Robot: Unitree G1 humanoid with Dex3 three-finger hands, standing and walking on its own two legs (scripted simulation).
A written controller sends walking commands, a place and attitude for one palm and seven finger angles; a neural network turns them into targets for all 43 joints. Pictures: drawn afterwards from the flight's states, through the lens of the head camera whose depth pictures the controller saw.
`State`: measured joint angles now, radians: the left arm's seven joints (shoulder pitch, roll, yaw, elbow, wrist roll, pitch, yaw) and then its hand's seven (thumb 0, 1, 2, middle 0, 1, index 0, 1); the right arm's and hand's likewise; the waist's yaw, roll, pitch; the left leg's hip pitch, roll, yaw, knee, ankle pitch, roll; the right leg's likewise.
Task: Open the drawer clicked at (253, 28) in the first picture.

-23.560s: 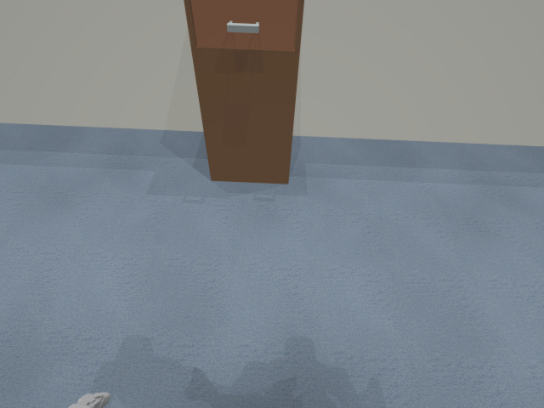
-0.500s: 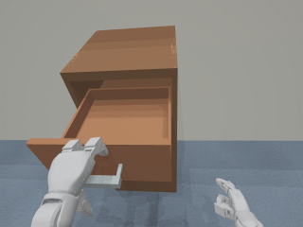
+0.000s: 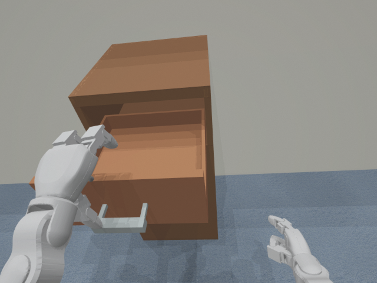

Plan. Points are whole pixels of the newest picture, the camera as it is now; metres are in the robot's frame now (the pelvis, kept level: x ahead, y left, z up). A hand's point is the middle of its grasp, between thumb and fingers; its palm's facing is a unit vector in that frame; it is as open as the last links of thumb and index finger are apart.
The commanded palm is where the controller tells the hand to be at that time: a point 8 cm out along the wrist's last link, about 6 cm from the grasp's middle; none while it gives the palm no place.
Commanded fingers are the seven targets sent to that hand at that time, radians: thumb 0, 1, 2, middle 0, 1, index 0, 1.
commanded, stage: lift the hand off the handle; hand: left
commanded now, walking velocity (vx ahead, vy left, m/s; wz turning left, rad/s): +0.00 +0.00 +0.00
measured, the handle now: (122, 216) +0.24 +0.20 +0.03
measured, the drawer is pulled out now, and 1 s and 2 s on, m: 0.29 0.29 0.29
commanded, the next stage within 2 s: draw the hand back to the body in 0.08 s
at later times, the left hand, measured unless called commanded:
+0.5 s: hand (81, 184) +0.21 +0.22 +0.18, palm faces +0.25 -0.12 -0.96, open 13.8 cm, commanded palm +0.15 +0.22 +0.23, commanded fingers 0.00 -0.50 0.30 -0.30 -1.20 -0.30 -1.20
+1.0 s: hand (78, 179) +0.20 +0.20 +0.21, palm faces +0.36 -0.84 -0.41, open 13.3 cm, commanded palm +0.15 +0.25 +0.23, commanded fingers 0.00 -0.08 0.48 -0.27 -0.93 -0.27 -0.93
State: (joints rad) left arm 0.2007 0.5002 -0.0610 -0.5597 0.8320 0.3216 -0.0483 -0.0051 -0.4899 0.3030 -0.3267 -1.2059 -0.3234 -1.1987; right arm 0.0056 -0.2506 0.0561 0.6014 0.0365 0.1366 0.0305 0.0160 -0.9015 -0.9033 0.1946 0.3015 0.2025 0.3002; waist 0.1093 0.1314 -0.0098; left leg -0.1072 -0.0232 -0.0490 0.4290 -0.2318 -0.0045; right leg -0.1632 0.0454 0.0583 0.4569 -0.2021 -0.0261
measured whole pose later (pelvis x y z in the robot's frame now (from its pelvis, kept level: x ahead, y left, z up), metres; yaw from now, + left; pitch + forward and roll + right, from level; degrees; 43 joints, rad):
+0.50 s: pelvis +0.00 +0.00 +0.00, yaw +0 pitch -4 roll +1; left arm 0.29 0.52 -0.02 -0.62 0.82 0.29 -0.04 0.00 -0.49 0.30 -0.32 -1.20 -0.32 -1.20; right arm 0.02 -0.25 0.06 0.60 0.04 0.13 0.05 0.02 -0.90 -0.90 0.19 0.30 0.20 0.30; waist 0.12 0.14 -0.02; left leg -0.13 -0.03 -0.05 0.46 -0.25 0.00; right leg -0.19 0.04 0.06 0.49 -0.22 -0.02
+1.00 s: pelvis +0.02 +0.00 +0.00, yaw +2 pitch -4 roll -1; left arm 0.46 0.38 0.25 -0.71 -0.02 -0.07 0.09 -0.01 -0.36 0.36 -0.31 -1.11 -0.31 -1.11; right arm 0.16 -0.19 0.07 0.57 0.00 -0.11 -0.07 0.02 -0.90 -0.90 0.20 0.30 0.20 0.30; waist 0.07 0.03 0.02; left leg -0.13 -0.01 -0.09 0.49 -0.29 -0.01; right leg -0.15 0.06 0.02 0.46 -0.24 -0.03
